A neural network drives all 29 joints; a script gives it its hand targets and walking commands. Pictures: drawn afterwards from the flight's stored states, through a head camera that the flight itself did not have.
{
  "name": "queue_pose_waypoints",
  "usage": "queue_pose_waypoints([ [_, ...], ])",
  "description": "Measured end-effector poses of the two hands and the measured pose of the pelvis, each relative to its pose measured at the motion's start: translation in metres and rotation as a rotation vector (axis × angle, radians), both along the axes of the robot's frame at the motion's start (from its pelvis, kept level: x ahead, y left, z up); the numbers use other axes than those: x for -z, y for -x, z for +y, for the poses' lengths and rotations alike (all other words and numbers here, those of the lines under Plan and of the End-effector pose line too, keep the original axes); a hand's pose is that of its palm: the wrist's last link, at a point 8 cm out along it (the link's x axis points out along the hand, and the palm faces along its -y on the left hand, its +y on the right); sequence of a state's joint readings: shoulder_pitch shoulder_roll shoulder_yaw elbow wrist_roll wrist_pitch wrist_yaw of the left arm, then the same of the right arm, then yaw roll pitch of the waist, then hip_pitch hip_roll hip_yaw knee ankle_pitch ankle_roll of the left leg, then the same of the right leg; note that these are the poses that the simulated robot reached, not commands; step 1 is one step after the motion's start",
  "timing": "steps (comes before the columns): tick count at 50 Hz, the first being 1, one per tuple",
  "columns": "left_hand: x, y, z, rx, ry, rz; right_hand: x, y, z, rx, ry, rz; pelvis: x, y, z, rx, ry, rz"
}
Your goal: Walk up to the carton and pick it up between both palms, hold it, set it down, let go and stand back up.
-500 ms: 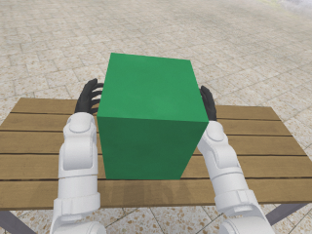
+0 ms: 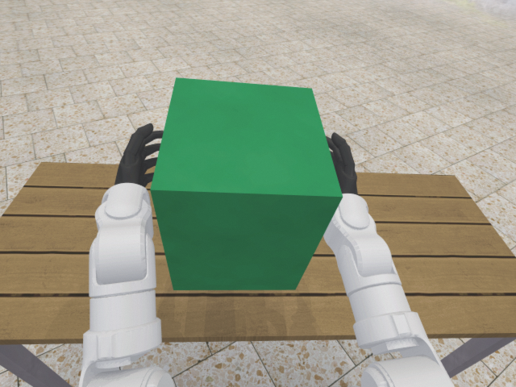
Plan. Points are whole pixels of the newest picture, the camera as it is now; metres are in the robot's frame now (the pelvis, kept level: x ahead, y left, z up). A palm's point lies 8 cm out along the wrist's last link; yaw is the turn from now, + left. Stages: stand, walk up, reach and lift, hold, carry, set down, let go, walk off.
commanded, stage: hold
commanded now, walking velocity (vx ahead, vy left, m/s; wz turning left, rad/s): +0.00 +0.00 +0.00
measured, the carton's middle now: (240, 192) +0.38 +0.00 +0.13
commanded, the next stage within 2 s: none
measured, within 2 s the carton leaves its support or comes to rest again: neither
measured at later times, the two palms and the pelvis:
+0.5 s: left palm (139, 183) +0.35 +0.14 +0.18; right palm (346, 190) +0.35 -0.15 +0.16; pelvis +0.00 +0.00 +0.00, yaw -1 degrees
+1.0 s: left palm (139, 180) +0.36 +0.14 +0.18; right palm (345, 191) +0.35 -0.15 +0.16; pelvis +0.00 +0.01 +0.00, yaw -1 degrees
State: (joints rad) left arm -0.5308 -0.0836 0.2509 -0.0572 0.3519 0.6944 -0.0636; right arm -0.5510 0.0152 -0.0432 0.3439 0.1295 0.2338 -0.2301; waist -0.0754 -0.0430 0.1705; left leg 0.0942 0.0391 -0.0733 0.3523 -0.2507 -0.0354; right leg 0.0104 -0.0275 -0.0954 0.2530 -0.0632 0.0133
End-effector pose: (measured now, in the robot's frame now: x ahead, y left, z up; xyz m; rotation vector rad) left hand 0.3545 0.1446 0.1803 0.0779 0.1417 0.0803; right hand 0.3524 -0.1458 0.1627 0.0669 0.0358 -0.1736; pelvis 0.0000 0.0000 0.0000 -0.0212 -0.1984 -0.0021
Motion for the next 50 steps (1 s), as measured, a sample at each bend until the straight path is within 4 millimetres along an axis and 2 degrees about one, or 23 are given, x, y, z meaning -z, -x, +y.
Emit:
queue_pose_waypoints([
  [6,0.014,0.0,0.004,-0.001,0.004,0.061,0.015,0.0,0.004,-0.006,0.007,0.061,-0.001,0.004,0.001,0.002,-0.008,0.012],
  [10,0.002,0.007,0.003,0.002,-0.001,-0.018,0.003,0.006,0.003,-0.001,-0.016,-0.017,0.0,0.004,0.002,-0.001,-0.003,0.025],
  [13,-0.004,0.002,-0.002,0.014,0.0,-0.025,-0.004,0.006,-0.002,0.016,0.0,-0.024,0.001,0.004,0.003,-0.002,-0.002,0.012],
  [16,0.001,-0.004,-0.007,0.023,0.004,0.025,0.001,0.003,-0.006,0.024,0.03,0.029,0.0,0.004,0.002,0.007,-0.008,0.006],
  [20,0.006,-0.003,-0.009,0.025,-0.003,0.037,0.004,0.004,-0.008,0.019,0.035,0.041,0.0,0.003,0.002,0.012,-0.006,0.003],
  [25,0.0,0.001,-0.008,0.017,0.006,-0.004,-0.002,0.006,-0.007,0.017,0.003,-0.003,0.001,0.003,0.001,0.013,0.0,0.001],
  [31,0.007,-0.003,-0.004,0.007,0.008,0.041,0.006,0.0,-0.003,0.006,0.031,0.045,0.0,0.002,0.0,0.004,-0.005,0.009],
  [35,0.0,0.003,-0.002,0.001,-0.001,-0.005,0.001,0.002,-0.001,-0.001,0.003,-0.004,0.0,0.001,0.0,-0.001,0.0,0.014],
  [43,0.007,-0.007,-0.004,0.022,-0.004,0.034,0.008,0.0,-0.004,0.02,0.016,0.037,0.0,0.001,0.002,-0.003,-0.002,0.008],
  [50,0.002,-0.005,-0.007,0.035,-0.002,-0.008,0.001,0.005,-0.006,0.033,-0.001,-0.006,0.0,-0.001,0.005,0.01,0.001,0.008],
])
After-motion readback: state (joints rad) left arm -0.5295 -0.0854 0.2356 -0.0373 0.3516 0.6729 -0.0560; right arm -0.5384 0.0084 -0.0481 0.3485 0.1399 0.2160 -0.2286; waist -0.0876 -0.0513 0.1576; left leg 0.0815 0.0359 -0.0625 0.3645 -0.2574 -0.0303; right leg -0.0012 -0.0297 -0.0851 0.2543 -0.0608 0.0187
